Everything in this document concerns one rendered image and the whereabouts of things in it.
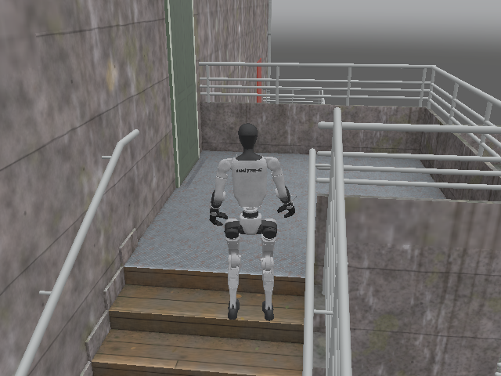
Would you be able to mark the left robot upper arm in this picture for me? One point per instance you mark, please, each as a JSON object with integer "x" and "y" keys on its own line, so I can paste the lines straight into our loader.
{"x": 221, "y": 178}

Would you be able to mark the robot left hand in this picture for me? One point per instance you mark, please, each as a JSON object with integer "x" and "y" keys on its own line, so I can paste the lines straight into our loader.
{"x": 220, "y": 215}

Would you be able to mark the robot right foot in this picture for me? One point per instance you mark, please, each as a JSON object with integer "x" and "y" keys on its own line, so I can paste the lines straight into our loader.
{"x": 268, "y": 313}

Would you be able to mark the left robot thigh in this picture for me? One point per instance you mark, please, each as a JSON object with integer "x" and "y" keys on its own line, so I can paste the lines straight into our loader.
{"x": 232, "y": 235}

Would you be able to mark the robot right hand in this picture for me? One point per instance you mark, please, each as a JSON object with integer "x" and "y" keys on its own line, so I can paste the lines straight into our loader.
{"x": 290, "y": 213}

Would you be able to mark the robot left forearm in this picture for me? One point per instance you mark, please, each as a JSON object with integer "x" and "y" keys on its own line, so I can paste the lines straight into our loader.
{"x": 215, "y": 206}

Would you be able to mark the robot right forearm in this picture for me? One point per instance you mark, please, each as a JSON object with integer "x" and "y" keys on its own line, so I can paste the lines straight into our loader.
{"x": 287, "y": 202}

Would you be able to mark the right robot upper arm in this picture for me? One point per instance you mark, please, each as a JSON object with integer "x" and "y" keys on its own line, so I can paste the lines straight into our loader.
{"x": 277, "y": 175}

